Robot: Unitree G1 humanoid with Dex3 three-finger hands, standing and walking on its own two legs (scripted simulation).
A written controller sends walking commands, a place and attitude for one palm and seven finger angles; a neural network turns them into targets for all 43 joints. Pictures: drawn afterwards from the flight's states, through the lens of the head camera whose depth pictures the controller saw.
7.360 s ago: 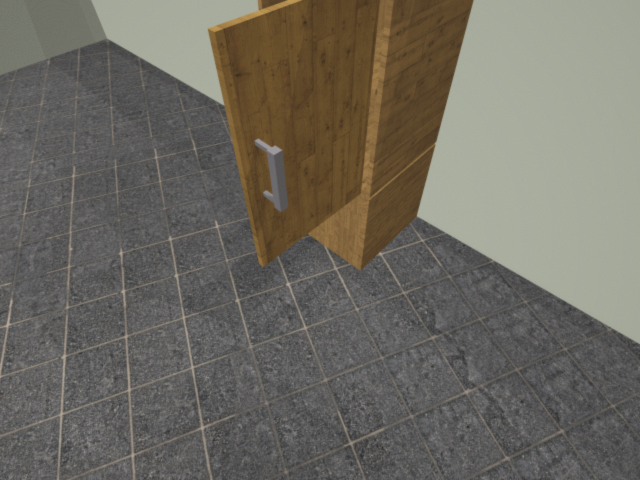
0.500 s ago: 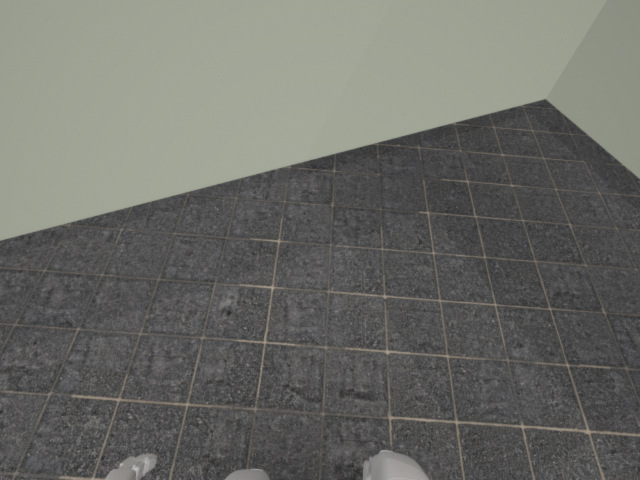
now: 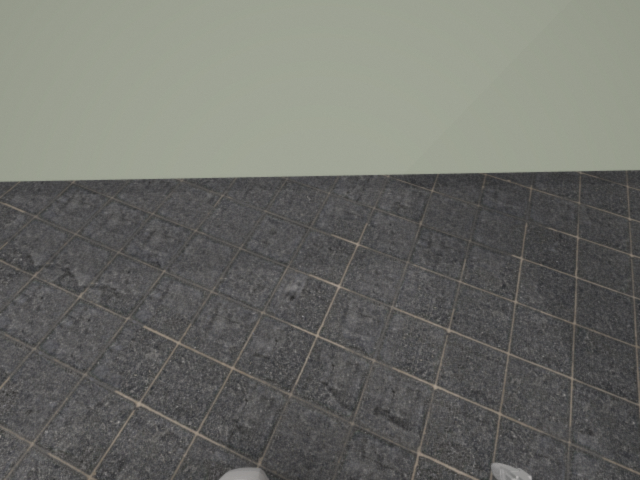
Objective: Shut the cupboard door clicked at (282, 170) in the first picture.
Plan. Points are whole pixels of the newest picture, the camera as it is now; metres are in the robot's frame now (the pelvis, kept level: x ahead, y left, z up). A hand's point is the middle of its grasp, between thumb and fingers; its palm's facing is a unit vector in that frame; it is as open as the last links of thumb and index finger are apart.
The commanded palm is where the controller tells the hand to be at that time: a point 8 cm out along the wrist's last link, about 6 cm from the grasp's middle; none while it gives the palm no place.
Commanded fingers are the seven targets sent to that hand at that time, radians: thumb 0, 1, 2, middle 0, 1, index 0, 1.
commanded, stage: walk to a spot facing it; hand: left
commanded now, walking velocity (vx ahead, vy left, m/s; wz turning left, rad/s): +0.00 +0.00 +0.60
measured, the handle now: out of the picture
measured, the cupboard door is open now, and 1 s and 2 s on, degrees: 88 88 88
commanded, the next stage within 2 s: none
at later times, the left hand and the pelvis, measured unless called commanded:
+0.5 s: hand out of the picture +0.03 +0.19 -0.15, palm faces +0.33 -0.91 -0.26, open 7.4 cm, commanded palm none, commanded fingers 0.00 0.90 0.90 -0.20 -0.30 -0.20 -0.30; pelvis +0.04 -0.03 +0.01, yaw +19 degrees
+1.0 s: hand (121, 446) +0.16 +0.28 -0.15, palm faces +0.54 -0.82 -0.22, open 7.4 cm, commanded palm none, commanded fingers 0.00 0.90 0.90 -0.20 -0.30 -0.20 -0.30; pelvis +0.18 +0.06 +0.01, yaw +33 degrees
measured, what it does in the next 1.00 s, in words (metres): walks ahead, turning left: left foot, then right foot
